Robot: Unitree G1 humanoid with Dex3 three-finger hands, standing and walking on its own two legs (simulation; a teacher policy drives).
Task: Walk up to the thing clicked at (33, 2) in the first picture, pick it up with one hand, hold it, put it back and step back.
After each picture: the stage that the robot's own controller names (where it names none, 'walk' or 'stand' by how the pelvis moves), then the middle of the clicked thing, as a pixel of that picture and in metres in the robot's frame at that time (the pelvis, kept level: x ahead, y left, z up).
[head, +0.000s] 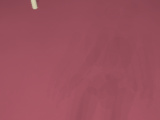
stand; (33, 0) +2.25 +0.72 -0.66
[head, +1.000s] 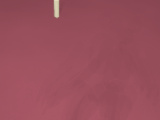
walk; (56, 8) +2.19 +0.30 -0.63
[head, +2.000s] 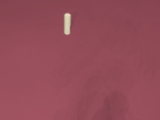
walk; (67, 24) +1.58 +0.15 -0.64
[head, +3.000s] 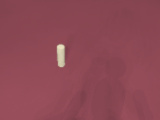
walk; (61, 56) +1.08 +0.19 -0.65
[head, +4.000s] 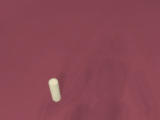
walk; (55, 90) +0.71 +0.21 -0.64
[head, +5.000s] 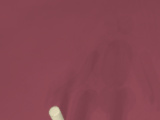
walk; (57, 118) +0.45 +0.22 -0.63
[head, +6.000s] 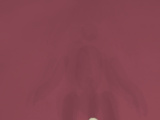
walk; out of the picture +0.39 +0.00 -0.63
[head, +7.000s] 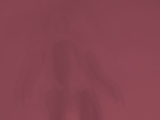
stand; out of the picture +0.34 -0.03 -0.63
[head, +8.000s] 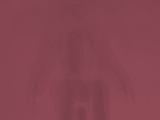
stand; out of the picture +0.26 +0.02 -0.63
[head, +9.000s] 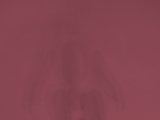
walk; out of the picture +0.27 -0.01 -0.66
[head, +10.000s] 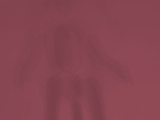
walk; out of the picture +0.25 +0.02 -0.59
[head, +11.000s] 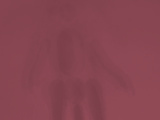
walk; out of the picture +0.26 +0.01 -0.60
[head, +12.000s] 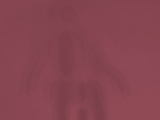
stand; out of the picture +0.25 +0.00 -0.62
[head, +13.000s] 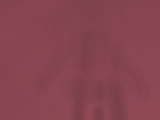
stand; out of the picture +0.26 +0.00 -0.63
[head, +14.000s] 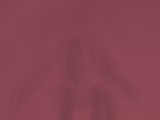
walk; out of the picture +0.26 -0.05 -0.59
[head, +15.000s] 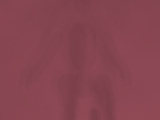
walk; out of the picture +0.21 -0.05 -0.61
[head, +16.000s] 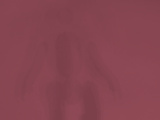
walk; out of the picture +0.23 -0.06 -0.63
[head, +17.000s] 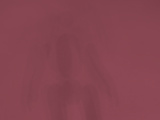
stand; out of the picture +0.17 -0.09 -0.66
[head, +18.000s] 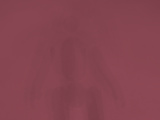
stand; out of the picture +0.17 -0.07 -0.66
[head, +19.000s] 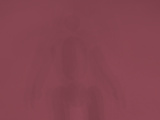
go down; out of the picture +0.16 -0.07 -0.66
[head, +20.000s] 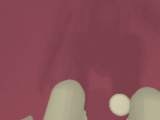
go down; (120, 105) +0.26 -0.07 -0.27
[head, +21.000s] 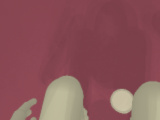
approach; (123, 103) +0.27 -0.08 -0.21
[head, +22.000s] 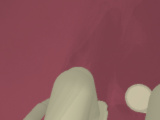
close in; (145, 101) +0.27 -0.10 -0.17
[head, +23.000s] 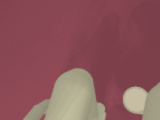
go down; (142, 103) +0.27 -0.09 -0.18
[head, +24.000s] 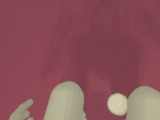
go down; (118, 106) +0.27 -0.07 -0.27
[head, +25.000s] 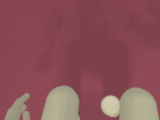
go down; (111, 107) +0.27 -0.07 -0.29
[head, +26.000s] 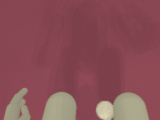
go down; (106, 112) +0.26 -0.06 -0.33
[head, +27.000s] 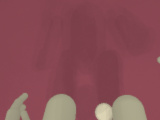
go down; (105, 114) +0.26 -0.06 -0.34
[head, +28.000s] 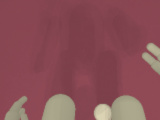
go down; (104, 115) +0.25 -0.06 -0.33
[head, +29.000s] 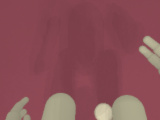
go down; (104, 114) +0.25 -0.06 -0.33
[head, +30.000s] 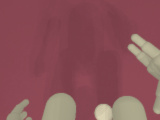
go down; (104, 115) +0.25 -0.06 -0.33
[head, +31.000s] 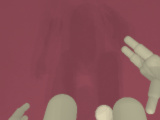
go down; (105, 116) +0.25 -0.06 -0.33
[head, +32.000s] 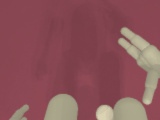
go down; (106, 116) +0.25 -0.06 -0.34
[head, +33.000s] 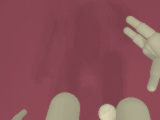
go down; (109, 115) +0.26 -0.06 -0.33
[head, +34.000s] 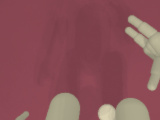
go down; (108, 115) +0.26 -0.06 -0.33
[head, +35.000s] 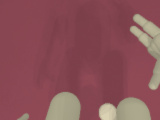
go down; (109, 115) +0.26 -0.06 -0.33
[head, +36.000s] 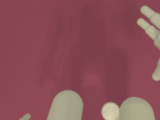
go down; (112, 114) +0.26 -0.07 -0.32
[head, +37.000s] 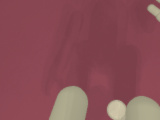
go down; (118, 112) +0.26 -0.07 -0.31
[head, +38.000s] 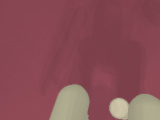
go down; (122, 110) +0.26 -0.07 -0.30
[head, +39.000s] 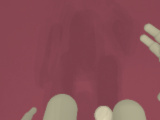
go down; (104, 118) +0.26 -0.06 -0.32
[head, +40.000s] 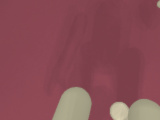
go down; (121, 114) +0.26 -0.07 -0.32
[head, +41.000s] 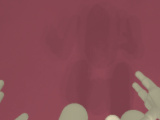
go down; out of the picture +0.23 -0.06 -0.41
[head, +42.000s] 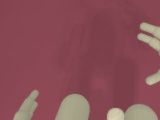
go down; out of the picture +0.26 -0.07 -0.34
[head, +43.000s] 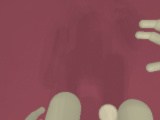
rest palm; (109, 118) +0.26 -0.06 -0.29
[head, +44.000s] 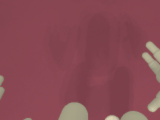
go down; out of the picture +0.25 -0.06 -0.39
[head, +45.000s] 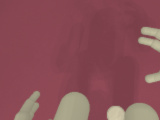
go down; (118, 119) +0.26 -0.07 -0.32
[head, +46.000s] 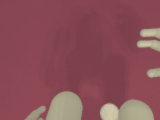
go down; (111, 117) +0.26 -0.07 -0.29
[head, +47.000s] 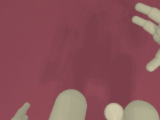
go down; (115, 117) +0.26 -0.07 -0.29
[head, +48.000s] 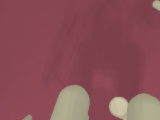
go down; (123, 110) +0.27 -0.07 -0.30
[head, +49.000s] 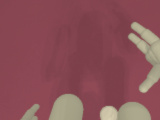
stand; (111, 119) +0.26 -0.06 -0.32
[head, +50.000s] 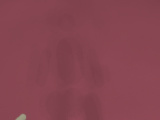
stand; out of the picture +0.17 -0.07 -0.58
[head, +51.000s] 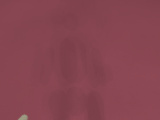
stand; out of the picture +0.18 -0.07 -0.59
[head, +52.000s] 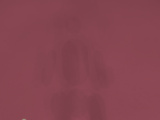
stand; out of the picture +0.18 -0.07 -0.58
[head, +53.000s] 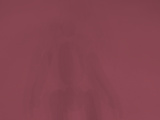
stand; out of the picture +0.19 -0.09 -0.65
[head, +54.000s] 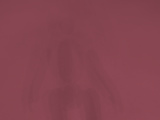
stand; out of the picture +0.18 -0.10 -0.66
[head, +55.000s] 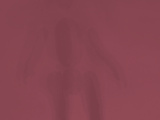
walk; out of the picture +0.23 -0.11 -0.63
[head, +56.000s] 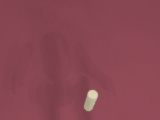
walk; (90, 101) +0.51 -0.10 -0.64
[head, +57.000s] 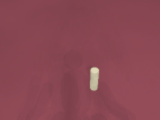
stand; (94, 79) +0.86 -0.04 -0.64
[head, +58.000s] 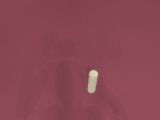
stand; (92, 82) +0.79 -0.08 -0.65
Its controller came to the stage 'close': yes
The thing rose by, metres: 0.00
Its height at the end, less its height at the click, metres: +0.00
